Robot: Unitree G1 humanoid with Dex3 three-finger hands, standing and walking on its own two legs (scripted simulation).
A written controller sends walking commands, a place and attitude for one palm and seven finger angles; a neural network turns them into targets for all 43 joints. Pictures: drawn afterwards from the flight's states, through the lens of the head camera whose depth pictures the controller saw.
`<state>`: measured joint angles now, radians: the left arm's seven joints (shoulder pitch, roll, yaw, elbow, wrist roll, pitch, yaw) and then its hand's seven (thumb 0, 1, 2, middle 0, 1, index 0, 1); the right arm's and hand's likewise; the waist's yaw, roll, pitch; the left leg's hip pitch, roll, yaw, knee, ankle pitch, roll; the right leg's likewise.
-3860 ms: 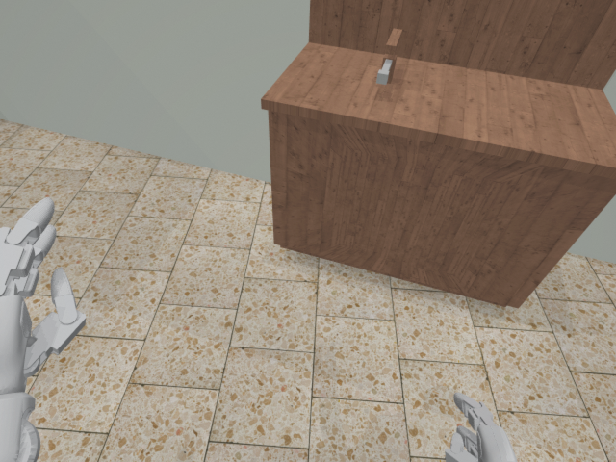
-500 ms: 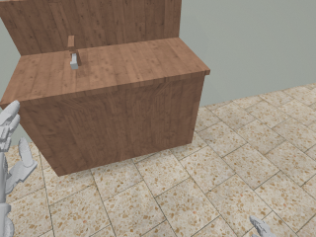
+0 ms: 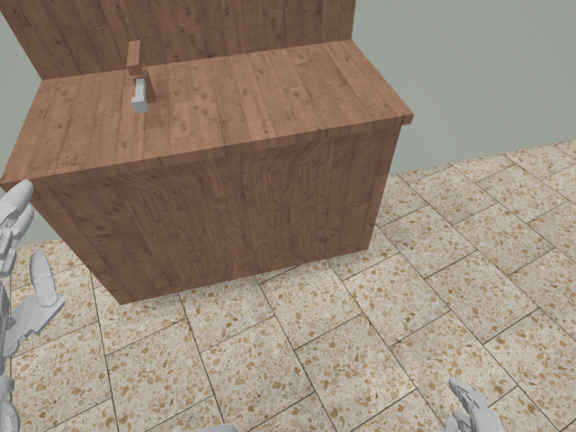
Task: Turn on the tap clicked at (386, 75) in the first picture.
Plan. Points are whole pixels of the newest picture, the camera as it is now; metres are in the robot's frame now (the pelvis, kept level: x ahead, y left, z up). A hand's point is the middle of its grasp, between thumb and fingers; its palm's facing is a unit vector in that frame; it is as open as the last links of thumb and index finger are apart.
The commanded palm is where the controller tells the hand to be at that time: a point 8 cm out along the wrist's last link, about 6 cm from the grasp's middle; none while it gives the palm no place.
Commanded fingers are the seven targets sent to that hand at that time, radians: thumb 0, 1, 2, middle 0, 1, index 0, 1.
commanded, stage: take the last steps up to it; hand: left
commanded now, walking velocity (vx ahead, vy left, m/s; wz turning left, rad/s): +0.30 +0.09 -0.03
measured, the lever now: (139, 104) +0.77 +0.40 +0.02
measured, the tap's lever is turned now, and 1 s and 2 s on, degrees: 0 0 0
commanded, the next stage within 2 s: come to a stop and stand still in 1.32 s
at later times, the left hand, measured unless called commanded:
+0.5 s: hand (111, 201) +0.34 +0.24 +0.16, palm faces +0.38 -0.79 -0.47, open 7.4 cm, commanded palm +0.29 +0.29 +0.17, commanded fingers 0.00 0.90 0.90 -0.20 -0.30 -0.20 -0.30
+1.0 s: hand (123, 131) +0.46 +0.27 +0.18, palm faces +0.33 -0.85 -0.41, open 7.4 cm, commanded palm +0.41 +0.32 +0.17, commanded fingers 0.00 0.90 0.90 -0.20 -0.30 -0.20 -0.30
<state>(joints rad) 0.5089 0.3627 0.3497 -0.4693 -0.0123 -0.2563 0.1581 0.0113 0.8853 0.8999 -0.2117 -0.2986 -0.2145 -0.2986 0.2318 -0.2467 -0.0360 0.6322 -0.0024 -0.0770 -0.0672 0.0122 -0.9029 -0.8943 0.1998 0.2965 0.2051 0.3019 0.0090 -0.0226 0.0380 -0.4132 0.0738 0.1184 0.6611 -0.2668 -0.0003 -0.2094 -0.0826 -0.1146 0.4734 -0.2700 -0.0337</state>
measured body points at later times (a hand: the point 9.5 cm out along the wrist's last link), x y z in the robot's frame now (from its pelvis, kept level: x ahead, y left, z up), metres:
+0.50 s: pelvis +0.12 +0.01 -0.02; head +0.15 -0.02 +0.43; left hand +0.32 +0.28 +0.19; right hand +0.26 -0.22 -0.14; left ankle +0.09 +0.15 -0.67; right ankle +0.15 -0.07 -0.75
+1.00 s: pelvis +0.23 +0.05 -0.01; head +0.25 +0.05 +0.44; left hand +0.44 +0.31 +0.20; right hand +0.39 -0.16 -0.10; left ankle +0.27 +0.17 -0.75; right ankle +0.25 -0.06 -0.71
